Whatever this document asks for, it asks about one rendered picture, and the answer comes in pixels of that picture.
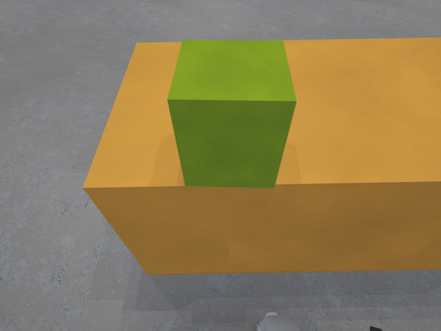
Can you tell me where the pedestal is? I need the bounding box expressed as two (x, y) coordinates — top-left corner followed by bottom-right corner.
(83, 37), (441, 275)

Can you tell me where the carton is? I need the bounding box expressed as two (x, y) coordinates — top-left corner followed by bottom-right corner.
(167, 40), (296, 188)

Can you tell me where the right robot thigh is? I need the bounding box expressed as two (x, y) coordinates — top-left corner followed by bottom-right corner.
(256, 315), (300, 331)

